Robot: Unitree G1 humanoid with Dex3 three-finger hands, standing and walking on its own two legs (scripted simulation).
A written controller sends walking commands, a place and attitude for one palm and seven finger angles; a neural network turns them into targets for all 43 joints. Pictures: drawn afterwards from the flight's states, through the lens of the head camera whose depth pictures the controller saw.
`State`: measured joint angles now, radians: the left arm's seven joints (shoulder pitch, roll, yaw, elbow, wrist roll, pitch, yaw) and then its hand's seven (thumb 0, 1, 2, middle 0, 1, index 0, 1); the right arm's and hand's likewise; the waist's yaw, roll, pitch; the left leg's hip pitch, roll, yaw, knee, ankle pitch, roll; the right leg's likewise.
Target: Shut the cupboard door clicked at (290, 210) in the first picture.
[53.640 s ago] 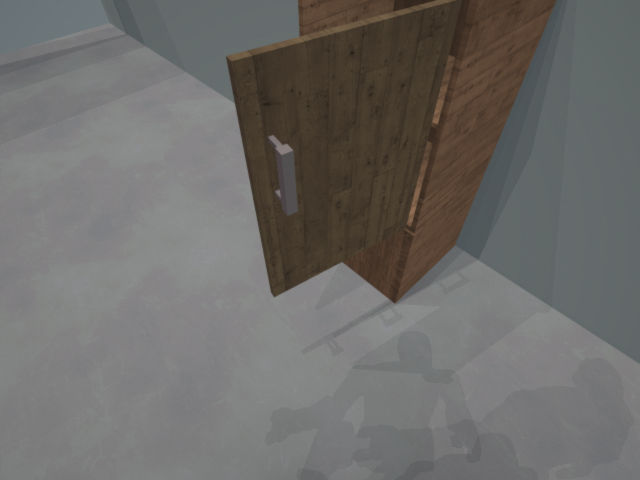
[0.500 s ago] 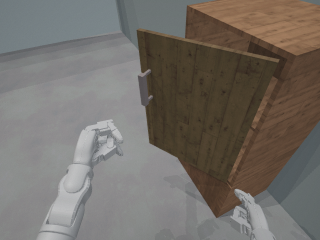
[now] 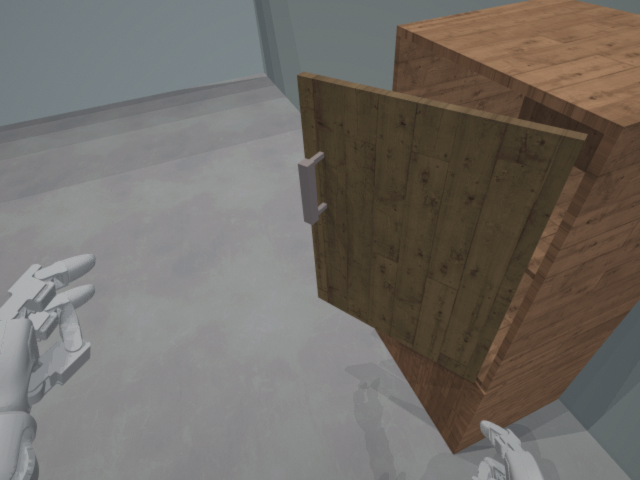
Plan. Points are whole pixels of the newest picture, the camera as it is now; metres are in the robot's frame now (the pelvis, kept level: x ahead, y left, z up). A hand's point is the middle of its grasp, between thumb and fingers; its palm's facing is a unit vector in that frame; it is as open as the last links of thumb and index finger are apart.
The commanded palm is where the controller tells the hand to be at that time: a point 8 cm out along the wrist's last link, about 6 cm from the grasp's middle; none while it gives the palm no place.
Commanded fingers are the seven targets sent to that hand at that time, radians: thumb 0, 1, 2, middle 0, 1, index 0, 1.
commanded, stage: draw the hand back to the body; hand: left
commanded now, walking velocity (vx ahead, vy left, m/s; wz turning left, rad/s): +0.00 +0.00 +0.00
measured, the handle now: (315, 188) +0.62 +0.09 +0.04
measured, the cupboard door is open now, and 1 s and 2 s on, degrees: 31 31 31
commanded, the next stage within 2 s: step back with the hand held close in 0.38 s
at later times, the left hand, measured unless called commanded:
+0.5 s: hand (72, 352) +0.18 +0.26 +0.16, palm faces +0.44 -0.81 -0.39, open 7.4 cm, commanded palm +0.14 +0.30 +0.17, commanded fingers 0.00 0.90 0.90 -0.20 -0.30 -0.20 -0.30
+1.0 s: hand (43, 365) +0.17 +0.28 +0.16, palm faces +0.36 -0.79 -0.50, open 7.4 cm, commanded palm +0.11 +0.32 +0.17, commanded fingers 0.00 0.90 0.90 -0.20 -0.30 -0.20 -0.30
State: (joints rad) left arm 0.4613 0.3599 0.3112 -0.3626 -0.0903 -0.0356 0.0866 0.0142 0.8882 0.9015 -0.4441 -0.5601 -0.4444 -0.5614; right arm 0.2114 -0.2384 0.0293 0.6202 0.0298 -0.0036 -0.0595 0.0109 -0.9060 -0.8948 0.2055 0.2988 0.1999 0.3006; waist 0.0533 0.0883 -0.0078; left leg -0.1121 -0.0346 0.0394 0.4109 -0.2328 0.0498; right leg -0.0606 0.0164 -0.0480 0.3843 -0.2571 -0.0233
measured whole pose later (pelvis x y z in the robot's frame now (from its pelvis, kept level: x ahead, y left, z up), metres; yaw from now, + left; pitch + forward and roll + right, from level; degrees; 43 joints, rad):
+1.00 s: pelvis -0.04 +0.03 -0.01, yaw -2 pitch +1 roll -1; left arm 0.55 0.45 0.43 -0.48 -0.07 -0.16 0.12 0.01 0.88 0.90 -0.22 -0.31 -0.22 -0.31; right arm 0.19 -0.24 -0.01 0.53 0.03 0.03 -0.09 0.01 -0.91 -0.89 0.20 0.30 0.20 0.30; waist 0.00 0.02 -0.01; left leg -0.34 -0.04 0.09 0.54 -0.23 0.09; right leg -0.31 0.00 -0.01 0.54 -0.25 0.01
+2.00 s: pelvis -0.14 +0.04 -0.02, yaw +4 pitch +1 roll -7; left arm 0.51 0.48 0.49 -0.55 -0.04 -0.28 0.15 0.01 0.88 0.90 -0.22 -0.31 -0.22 -0.31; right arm 0.21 -0.19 -0.02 0.63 -0.01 -0.07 -0.07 0.01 -0.91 -0.89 0.21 0.30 0.20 0.30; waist -0.02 0.02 0.01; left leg -0.54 0.03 0.03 0.60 -0.08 0.12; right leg -0.42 0.10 0.01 0.91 -0.43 0.01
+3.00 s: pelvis -0.44 +0.20 -0.01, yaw +1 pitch +2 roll +0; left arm 0.44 0.41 0.47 -0.43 -0.05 -0.15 0.19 0.00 0.88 0.90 -0.21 -0.31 -0.21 -0.31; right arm 0.27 -0.22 0.01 0.64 0.00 -0.06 -0.09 0.01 -0.90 -0.89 0.21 0.30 0.20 0.30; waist 0.04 -0.05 -0.10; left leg -0.31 0.07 0.09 0.67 -0.42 0.02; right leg -0.34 -0.06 -0.05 0.54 -0.35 -0.05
